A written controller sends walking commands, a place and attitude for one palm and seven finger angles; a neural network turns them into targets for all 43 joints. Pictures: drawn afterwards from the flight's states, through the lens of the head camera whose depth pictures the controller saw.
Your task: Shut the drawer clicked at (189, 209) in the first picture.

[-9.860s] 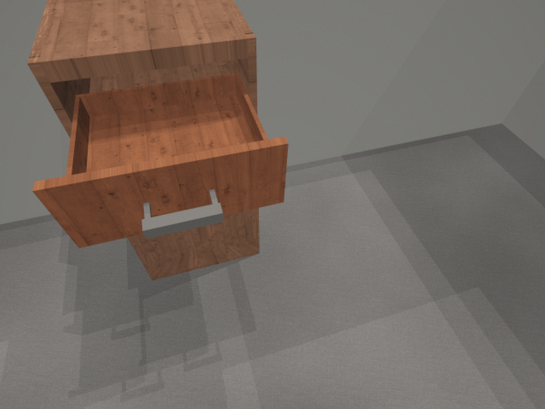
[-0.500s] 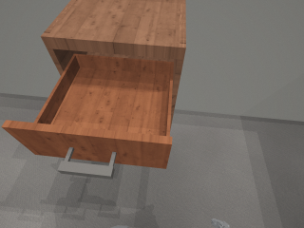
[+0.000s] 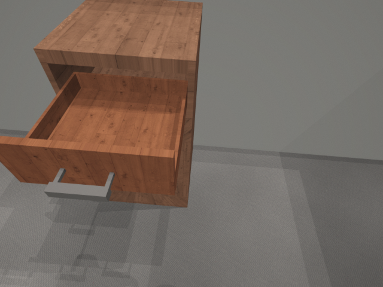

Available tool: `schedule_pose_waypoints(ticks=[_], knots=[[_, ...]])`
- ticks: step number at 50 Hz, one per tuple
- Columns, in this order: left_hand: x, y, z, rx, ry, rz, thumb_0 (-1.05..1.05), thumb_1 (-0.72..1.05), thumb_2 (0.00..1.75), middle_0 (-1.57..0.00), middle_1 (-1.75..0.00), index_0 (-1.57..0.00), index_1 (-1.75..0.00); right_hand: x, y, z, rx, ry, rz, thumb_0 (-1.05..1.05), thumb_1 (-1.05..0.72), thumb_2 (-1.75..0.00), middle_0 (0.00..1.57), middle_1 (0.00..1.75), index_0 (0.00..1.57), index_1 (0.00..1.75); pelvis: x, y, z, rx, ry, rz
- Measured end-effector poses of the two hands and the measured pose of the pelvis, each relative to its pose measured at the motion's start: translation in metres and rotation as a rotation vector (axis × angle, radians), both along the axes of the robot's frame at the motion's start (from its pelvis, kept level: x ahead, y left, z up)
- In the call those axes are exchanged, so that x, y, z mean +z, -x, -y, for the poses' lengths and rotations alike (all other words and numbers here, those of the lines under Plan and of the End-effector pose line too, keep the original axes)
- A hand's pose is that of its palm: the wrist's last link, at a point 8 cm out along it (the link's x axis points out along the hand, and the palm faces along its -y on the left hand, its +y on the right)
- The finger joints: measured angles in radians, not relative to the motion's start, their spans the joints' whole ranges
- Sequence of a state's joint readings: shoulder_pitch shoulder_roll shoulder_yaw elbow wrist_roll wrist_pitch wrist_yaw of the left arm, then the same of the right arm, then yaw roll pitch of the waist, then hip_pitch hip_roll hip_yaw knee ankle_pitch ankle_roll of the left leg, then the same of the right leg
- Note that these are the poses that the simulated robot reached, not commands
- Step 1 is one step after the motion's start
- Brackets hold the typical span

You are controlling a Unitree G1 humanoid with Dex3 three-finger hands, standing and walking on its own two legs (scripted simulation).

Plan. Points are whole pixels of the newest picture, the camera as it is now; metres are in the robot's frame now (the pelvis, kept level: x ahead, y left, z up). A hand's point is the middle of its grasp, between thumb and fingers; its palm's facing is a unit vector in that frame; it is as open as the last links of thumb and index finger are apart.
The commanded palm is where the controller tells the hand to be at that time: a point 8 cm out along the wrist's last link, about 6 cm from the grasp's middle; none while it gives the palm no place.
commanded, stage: come to a stop and stand still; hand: left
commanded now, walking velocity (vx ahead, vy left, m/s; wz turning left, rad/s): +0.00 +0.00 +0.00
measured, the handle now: (82, 183) +0.32 +0.27 +0.02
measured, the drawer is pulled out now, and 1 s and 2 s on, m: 0.30 0.30 0.30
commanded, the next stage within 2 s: look again from close up in 0.44 s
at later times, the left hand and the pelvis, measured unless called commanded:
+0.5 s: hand out of the picture -0.06 +0.16 -0.17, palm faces +0.08 -0.99 -0.13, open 7.4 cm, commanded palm none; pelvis -0.02 +0.01 +0.01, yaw +0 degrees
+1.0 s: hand out of the picture +0.06 +0.24 -0.17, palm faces +0.02 -0.97 -0.22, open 7.4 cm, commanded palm none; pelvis +0.01 +0.06 +0.00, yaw -1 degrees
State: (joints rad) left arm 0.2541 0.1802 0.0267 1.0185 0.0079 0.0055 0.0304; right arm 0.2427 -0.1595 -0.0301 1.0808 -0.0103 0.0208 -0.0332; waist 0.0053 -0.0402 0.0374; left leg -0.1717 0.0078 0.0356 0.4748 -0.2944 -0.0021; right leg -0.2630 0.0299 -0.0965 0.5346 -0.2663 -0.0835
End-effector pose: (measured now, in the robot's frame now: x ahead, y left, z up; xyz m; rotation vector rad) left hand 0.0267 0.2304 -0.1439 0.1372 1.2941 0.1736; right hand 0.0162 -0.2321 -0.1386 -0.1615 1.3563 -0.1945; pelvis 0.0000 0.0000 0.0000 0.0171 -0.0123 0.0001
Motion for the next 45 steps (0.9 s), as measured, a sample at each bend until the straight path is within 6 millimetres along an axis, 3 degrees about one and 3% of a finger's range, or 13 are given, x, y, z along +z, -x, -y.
schedule_pose_waypoints(ticks=[17,26,29,34,40,45], knots=[[0.006,0.080,0.013,0.050,0.041,-0.140,0.01,0.91,0.90,-0.20,-0.30,-0.20,-0.29,-0.003,0.084,-0.051,-0.017,-0.121,-0.131,0.00,-0.91,-0.90,0.20,0.30,0.20,0.30,0.009,0.023,-0.005,-0.003,0.011,0.003],[0.002,0.090,0.020,0.064,0.080,-0.175,0.01,0.91,0.90,-0.20,-0.30,-0.20,-0.29,0.004,0.107,-0.059,-0.037,-0.103,-0.199,0.00,-0.91,-0.90,0.20,0.30,0.20,0.30,0.008,0.019,-0.013,-0.001,0.008,-0.011],[0.001,0.085,0.019,0.027,0.084,-0.170,0.01,0.90,0.90,-0.20,-0.30,-0.20,-0.29,0.002,0.101,-0.058,-0.040,-0.100,-0.189,0.00,-0.91,-0.90,0.20,0.30,0.20,0.30,0.006,0.019,-0.016,0.002,0.005,-0.017],[-0.002,0.066,-0.001,-0.004,0.037,-0.130,0.01,0.90,0.90,-0.20,-0.30,-0.20,-0.30,-0.010,0.068,-0.050,-0.049,-0.065,-0.095,0.00,-0.91,-0.90,0.20,0.30,0.20,0.30,-0.003,0.014,-0.026,0.008,0.032,-0.039],[-0.003,0.019,-0.030,-0.017,0.003,-0.022,0.01,0.91,0.90,-0.20,-0.30,-0.20,-0.29,-0.006,0.021,-0.055,-0.031,-0.031,0.035,0.01,-0.92,-0.90,0.20,0.30,0.20,0.30,-0.003,-0.001,-0.040,-0.003,0.034,-0.031],[0.005,-0.013,-0.049,-0.026,-0.019,0.057,0.01,0.91,0.90,-0.20,-0.30,-0.20,-0.29,-0.002,-0.004,-0.059,-0.001,-0.010,0.081,0.01,-0.94,-0.90,0.20,0.30,0.20,0.30,-0.001,-0.008,-0.053,-0.012,0.032,-0.015]])
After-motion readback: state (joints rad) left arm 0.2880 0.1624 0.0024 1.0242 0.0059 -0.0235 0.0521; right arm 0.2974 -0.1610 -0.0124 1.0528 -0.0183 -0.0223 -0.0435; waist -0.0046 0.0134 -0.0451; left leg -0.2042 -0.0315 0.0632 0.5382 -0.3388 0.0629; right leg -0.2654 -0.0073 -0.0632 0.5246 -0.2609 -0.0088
